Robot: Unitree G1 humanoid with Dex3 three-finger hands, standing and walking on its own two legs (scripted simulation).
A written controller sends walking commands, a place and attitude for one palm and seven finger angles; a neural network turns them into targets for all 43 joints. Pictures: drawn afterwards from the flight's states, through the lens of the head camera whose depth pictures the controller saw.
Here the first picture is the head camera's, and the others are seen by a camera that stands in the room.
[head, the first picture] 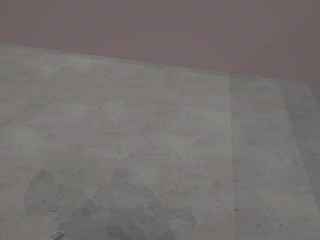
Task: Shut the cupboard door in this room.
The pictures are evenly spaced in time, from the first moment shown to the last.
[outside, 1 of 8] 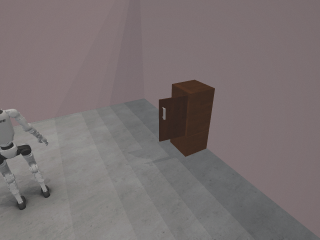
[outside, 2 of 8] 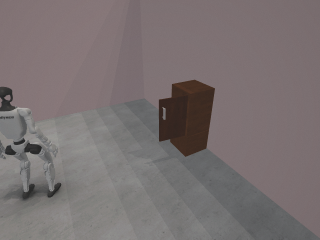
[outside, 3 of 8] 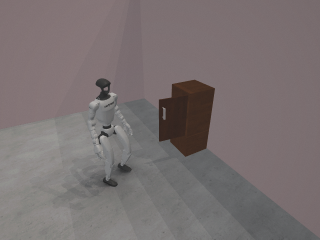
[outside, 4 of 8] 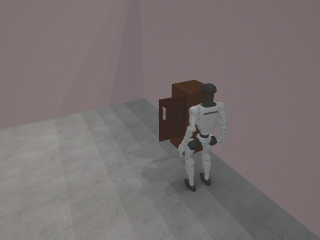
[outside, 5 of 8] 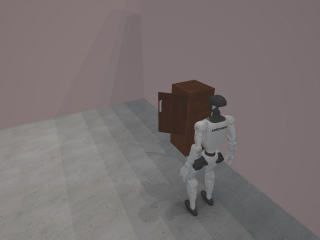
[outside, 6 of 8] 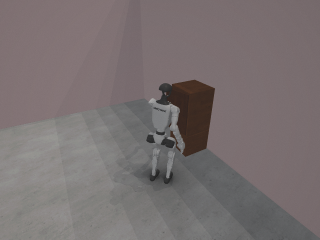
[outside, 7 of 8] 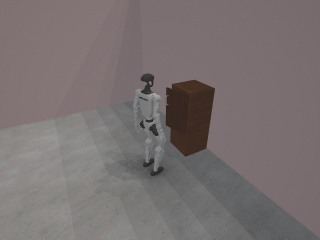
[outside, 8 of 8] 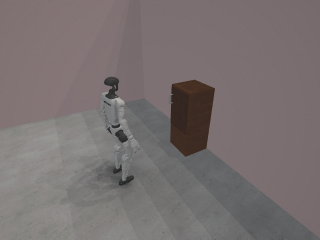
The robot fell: no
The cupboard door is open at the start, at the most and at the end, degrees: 83 83 0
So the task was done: yes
